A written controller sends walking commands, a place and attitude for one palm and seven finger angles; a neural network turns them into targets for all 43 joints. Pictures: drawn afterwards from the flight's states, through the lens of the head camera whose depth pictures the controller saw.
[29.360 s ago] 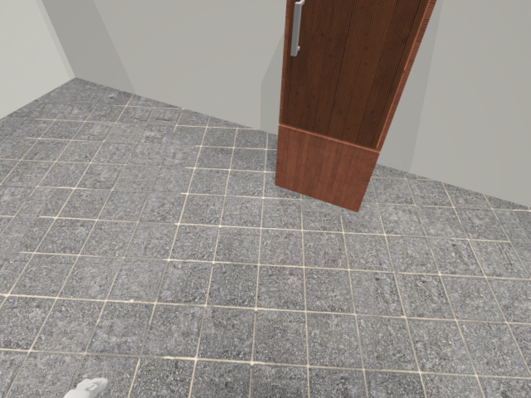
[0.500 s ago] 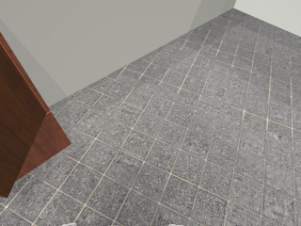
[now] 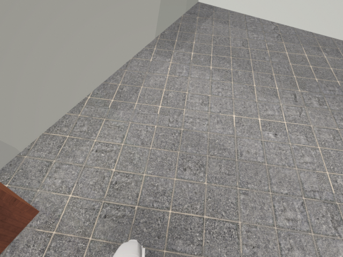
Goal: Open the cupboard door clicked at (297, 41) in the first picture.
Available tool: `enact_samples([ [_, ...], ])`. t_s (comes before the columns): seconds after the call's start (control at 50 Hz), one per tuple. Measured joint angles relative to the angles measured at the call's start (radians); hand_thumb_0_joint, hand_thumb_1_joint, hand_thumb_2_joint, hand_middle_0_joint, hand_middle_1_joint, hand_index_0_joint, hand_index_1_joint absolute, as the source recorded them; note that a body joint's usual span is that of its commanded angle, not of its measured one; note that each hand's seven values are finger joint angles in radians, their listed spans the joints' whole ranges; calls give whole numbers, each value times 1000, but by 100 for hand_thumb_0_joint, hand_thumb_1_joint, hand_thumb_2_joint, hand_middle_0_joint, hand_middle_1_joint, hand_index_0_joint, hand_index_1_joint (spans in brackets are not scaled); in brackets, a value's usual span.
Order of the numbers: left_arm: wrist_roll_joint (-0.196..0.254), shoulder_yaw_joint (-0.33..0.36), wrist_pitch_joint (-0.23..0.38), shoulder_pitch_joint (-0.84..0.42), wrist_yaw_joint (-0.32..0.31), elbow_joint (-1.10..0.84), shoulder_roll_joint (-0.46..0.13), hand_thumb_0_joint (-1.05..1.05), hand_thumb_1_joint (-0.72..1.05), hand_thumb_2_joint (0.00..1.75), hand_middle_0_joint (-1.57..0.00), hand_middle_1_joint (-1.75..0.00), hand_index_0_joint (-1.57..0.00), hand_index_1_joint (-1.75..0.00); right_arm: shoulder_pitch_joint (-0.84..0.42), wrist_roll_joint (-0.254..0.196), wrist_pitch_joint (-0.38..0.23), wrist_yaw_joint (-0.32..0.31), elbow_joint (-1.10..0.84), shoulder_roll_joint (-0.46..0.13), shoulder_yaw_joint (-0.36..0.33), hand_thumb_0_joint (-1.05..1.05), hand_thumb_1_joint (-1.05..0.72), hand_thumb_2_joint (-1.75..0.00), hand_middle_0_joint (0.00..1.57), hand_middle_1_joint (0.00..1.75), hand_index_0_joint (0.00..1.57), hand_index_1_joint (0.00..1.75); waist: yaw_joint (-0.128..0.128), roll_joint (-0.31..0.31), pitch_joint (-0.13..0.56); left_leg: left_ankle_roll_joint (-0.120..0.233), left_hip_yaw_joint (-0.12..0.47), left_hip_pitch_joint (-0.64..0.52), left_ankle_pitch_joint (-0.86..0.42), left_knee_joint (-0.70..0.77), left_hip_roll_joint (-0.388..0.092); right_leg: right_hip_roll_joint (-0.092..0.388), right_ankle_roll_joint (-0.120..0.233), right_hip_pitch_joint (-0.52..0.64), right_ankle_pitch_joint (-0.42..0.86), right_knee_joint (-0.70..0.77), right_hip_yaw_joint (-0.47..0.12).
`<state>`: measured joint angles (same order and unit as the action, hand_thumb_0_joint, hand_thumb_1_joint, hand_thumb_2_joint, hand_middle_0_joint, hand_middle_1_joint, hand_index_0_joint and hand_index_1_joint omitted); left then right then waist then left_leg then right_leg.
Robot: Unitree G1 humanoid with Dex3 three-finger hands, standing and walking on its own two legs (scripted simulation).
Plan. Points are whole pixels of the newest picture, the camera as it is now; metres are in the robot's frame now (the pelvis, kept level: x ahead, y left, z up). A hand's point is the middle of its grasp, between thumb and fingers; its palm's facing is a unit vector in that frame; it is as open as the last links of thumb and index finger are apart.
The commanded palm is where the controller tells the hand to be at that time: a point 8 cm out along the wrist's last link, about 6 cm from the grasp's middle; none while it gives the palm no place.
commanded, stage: walk to a spot facing it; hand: left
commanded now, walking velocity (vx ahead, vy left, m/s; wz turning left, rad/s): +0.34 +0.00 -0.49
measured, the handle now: out of the picture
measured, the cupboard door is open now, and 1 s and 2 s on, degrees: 44 44 44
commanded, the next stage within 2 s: turn to face it in 0.86 s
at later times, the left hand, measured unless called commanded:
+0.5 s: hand (146, 161) +0.41 +0.11 -0.16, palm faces -0.31 -0.92 -0.24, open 7.4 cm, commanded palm none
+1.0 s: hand (155, 151) +0.48 +0.09 -0.20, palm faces -0.30 -0.94 -0.15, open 7.3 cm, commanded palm none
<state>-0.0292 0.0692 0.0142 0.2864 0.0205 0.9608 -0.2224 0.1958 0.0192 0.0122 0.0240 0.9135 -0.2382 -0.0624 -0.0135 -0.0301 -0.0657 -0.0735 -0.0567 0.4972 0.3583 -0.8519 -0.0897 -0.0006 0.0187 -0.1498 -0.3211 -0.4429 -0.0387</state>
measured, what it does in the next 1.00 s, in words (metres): walks ahead, turning right: left foot, then right foot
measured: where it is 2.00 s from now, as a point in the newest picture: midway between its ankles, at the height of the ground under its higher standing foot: (203, 178)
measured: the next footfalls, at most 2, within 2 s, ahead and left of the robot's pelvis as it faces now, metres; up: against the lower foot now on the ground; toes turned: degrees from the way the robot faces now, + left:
left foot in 0.10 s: +0.16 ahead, +0.15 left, +0.00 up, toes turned +1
right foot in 0.48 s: +0.29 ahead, -0.16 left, +0.00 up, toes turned -22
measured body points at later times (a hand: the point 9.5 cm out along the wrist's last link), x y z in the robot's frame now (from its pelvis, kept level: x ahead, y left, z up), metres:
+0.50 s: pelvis +0.21 -0.04 -0.02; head +0.26 -0.06 +0.43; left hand +0.43 +0.16 -0.14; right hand +0.07 -0.24 -0.17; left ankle +0.13 +0.14 -0.73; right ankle +0.26 -0.14 -0.74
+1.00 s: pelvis +0.46 -0.09 -0.02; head +0.49 -0.07 +0.43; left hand +0.50 +0.14 -0.19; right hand +0.49 -0.35 -0.14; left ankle +0.56 -0.03 -0.74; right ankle +0.29 -0.14 -0.67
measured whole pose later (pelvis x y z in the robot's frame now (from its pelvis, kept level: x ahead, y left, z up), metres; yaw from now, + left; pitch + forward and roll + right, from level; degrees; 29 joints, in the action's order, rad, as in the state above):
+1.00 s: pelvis +0.46 -0.09 -0.02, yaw -23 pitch -1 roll -1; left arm -0.01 0.05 0.02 0.38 0.00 1.12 -0.19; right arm 0.11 0.03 -0.07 0.01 0.96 -0.15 -0.03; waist -0.03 -0.06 -0.06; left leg 0.05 -0.14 0.40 0.24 -0.64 -0.05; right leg -0.01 0.04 -0.24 -0.48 -1.06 0.01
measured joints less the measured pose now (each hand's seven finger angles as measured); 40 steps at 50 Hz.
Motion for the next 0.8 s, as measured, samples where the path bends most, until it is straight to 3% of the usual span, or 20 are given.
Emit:
enact_samples([
  [0.08,2,3,-8,36,8,35,0,1,90,90,-20,-30,-21,-30,-35,-2,-40,-2,-33,12,10,1,-91,-90,20,30,20,30,-9,-17,-6,8,-10,-70,-88,236,25,-2,-21,35,-61,-30,-49],
  [0.1,5,5,-11,49,9,40,3,1,90,90,-20,-30,-21,-30,-33,0,-55,-5,-41,7,15,1,-91,-90,20,30,20,30,-8,-8,3,26,-9,-98,-111,288,22,-12,-17,22,-96,-84,-55],
  [0.12,9,6,-17,51,10,47,2,1,90,90,-20,-30,-21,-30,-34,8,-71,-11,-44,9,18,1,-91,-90,20,30,20,30,-4,-5,7,46,-14,-94,-164,266,15,-19,-11,-18,-149,-209,-47],
  [0.18,5,14,-33,25,12,61,-19,1,91,90,-20,-30,-21,-30,-5,20,-81,-23,-36,38,35,0,-91,-89,20,30,20,30,3,-25,16,69,-52,-133,-83,218,0,-19,8,-173,-169,-617,-5],
  [0.24,-4,25,-33,-36,25,37,-32,1,91,90,-20,-30,-20,-30,56,20,-82,-30,-8,62,43,0,-91,-89,20,30,20,30,5,-29,22,54,-73,-211,-79,306,-8,20,-2,-304,-53,-761,58],
  [0.28,-5,24,-29,-81,33,6,-31,1,91,90,-19,-30,-20,-30,92,18,-82,-34,22,71,47,0,-91,-89,20,30,20,30,3,-23,15,50,-90,-265,-91,374,-13,46,-12,-364,4,-724,80],
  [0.34,-4,16,-26,-136,40,-29,-19,1,91,90,-19,-30,-20,-30,142,16,-75,-31,60,71,45,0,-91,-89,20,30,20,30,12,-2,8,40,-123,-336,-87,444,-22,73,-18,-405,52,-551,101],
  [0.46,-5,4,-20,-211,44,-51,-10,1,91,90,-19,-30,-20,-30,228,20,-50,-22,110,49,31,0,-91,-89,20,30,20,30,65,34,-2,-14,-190,-448,25,420,-51,60,5,-335,83,-224,152],
  [0.5,-8,3,6,-224,38,-60,-15,0,91,90,-19,-30,-20,-30,250,11,-37,-17,131,45,30,1,-91,-89,20,30,20,30,66,34,-5,-8,-187,-414,102,251,-81,43,36,-292,101,-191,157],
  [0.54,3,3,29,-227,21,-59,-7,0,91,90,-19,-30,-20,-30,217,0,-14,-15,155,40,29,1,-91,-89,20,30,20,30,64,39,-29,16,-83,-288,158,-80,-74,28,52,-278,48,-249,155],
  [0.56,8,1,33,-219,12,-55,0,0,91,90,-19,-30,-20,-30,194,-3,-9,-15,159,37,25,1,-91,-89,20,30,20,30,63,41,-38,23,-45,-223,139,-210,-62,19,54,-251,30,-238,153],
  [0.6,13,-4,33,-186,-3,-39,13,0,91,90,-19,-30,-20,-30,146,-3,-9,-18,152,35,19,1,-91,-89,20,30,20,30,59,36,-38,23,-15,-113,80,-328,-50,3,46,-191,35,-170,140],
  [0.7,13,-1,38,-83,-20,28,28,0,93,90,-20,-30,-21,-30,39,4,-27,-14,90,49,13,1,-91,-90,20,30,20,30,49,11,-5,10,-5,42,-49,-177,-49,-23,55,-52,66,14,101],
  [0.8,11,-9,47,5,-14,88,27,0,94,90,-20,-30,-21,-30,-35,1,-36,0,66,60,12,1,-91,-90,19,30,19,30,14,11,17,16,-12,58,-142,50,-33,-42,42,72,29,97,82],
])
